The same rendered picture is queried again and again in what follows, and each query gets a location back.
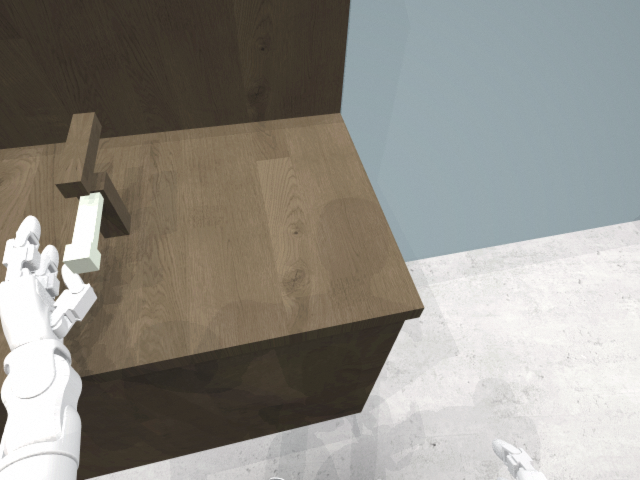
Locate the counter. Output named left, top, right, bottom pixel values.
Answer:
left=0, top=0, right=424, bottom=480

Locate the robot left hand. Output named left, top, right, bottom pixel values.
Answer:
left=0, top=216, right=97, bottom=351

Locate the tap lever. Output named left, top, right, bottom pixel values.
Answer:
left=63, top=192, right=104, bottom=274

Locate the robot left forearm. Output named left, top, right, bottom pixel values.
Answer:
left=0, top=339, right=82, bottom=480

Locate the robot right hand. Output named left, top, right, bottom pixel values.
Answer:
left=492, top=439, right=547, bottom=480

